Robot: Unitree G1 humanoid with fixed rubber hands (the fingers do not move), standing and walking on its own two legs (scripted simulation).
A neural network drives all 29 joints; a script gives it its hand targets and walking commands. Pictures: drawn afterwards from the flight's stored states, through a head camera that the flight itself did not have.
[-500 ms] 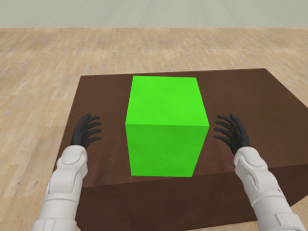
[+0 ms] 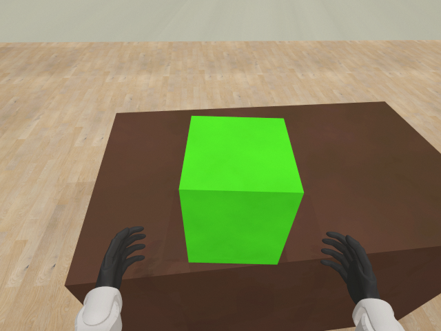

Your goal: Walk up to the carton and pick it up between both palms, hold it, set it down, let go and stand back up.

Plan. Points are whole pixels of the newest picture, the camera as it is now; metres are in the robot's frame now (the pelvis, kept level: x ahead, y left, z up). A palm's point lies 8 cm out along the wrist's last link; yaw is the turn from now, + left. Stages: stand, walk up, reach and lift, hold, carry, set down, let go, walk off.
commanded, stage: set down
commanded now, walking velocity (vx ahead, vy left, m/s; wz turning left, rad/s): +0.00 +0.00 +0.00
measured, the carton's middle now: (235, 191) +0.42 +0.01 +0.03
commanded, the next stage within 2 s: let go in 1.28 s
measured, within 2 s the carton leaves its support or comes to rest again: neither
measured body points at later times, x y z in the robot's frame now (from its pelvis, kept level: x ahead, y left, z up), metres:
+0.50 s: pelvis +0.01 +0.00 +0.00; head +0.01 +0.01 +0.45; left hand +0.20 +0.23 -0.02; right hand +0.22 -0.20 -0.01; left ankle +0.00 +0.13 -0.75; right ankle -0.03 -0.09 -0.75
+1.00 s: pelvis +0.00 +0.01 +0.00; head -0.01 +0.02 +0.45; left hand +0.16 +0.24 -0.07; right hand +0.18 -0.21 -0.06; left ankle +0.00 +0.13 -0.75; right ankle -0.03 -0.09 -0.75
